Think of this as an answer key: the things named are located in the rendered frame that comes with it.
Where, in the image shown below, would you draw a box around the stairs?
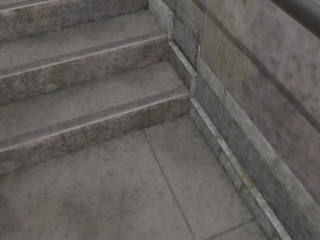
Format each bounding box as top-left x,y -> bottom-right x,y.
0,0 -> 191,176

